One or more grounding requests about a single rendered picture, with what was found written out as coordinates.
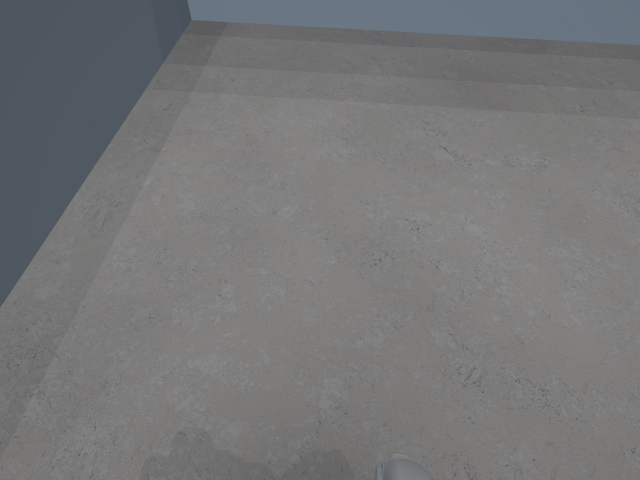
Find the right robot thigh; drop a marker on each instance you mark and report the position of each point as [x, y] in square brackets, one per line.
[401, 469]

